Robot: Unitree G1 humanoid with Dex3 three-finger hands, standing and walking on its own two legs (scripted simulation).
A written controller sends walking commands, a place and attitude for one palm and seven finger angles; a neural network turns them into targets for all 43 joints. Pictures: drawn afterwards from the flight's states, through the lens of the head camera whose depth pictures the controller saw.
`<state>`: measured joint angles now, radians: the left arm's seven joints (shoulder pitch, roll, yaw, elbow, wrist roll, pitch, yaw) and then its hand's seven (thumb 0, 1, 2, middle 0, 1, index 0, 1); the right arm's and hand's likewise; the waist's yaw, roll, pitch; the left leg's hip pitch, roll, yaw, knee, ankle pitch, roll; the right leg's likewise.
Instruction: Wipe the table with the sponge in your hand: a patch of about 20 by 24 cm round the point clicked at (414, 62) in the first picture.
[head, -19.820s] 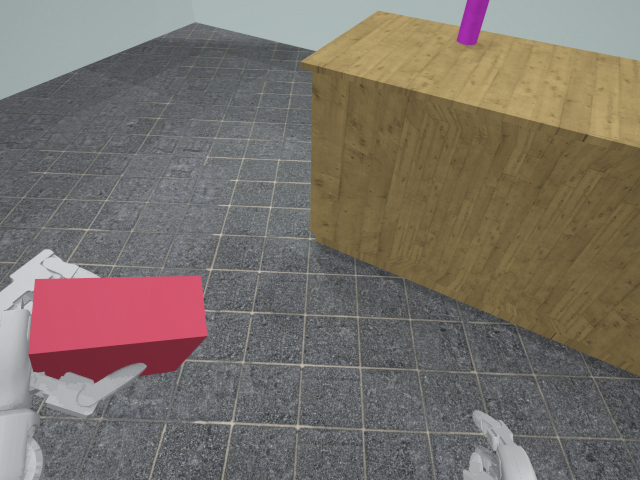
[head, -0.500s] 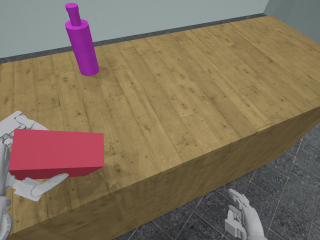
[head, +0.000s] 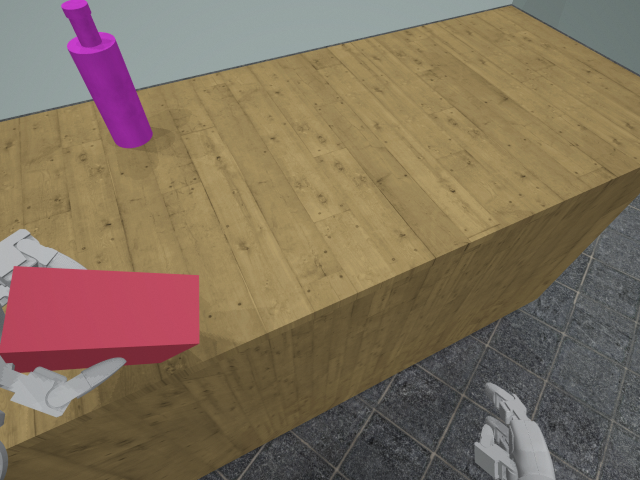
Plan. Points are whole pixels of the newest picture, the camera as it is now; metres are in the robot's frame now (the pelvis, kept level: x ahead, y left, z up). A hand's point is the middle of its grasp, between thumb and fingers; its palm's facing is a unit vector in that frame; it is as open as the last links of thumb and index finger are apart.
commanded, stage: come to a stop and stand still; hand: left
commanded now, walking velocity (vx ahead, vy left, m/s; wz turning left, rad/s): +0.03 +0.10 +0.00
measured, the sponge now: (130, 324) +0.23 +0.20 +0.14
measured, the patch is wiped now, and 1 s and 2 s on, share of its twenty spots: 0.00 0.00 0.00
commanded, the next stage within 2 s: look again from close up in 0.98 s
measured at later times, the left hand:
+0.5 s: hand (13, 330) +0.22 +0.29 +0.14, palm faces +0.23 -0.89 -0.39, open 10.1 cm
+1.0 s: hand out of the picture +0.24 +0.36 +0.16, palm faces +0.32 -0.85 -0.42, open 10.1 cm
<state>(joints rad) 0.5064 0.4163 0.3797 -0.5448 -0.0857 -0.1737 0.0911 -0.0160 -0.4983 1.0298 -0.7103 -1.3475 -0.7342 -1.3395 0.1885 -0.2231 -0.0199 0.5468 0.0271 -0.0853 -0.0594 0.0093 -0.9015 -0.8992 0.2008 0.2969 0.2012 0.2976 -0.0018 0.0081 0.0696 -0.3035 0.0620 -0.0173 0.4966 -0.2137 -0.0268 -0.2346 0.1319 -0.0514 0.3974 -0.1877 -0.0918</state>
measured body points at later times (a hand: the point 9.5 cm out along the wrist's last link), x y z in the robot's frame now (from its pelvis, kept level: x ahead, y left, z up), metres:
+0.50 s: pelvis -0.01 +0.07 +0.00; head +0.02 +0.09 +0.45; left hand +0.20 +0.34 +0.16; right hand +0.15 -0.16 -0.08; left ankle +0.00 +0.14 -0.74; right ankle +0.01 -0.04 -0.74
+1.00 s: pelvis +0.01 +0.12 +0.00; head +0.05 +0.15 +0.45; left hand +0.22 +0.41 +0.18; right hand +0.20 -0.09 -0.07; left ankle +0.00 +0.14 -0.74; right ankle +0.01 -0.02 -0.74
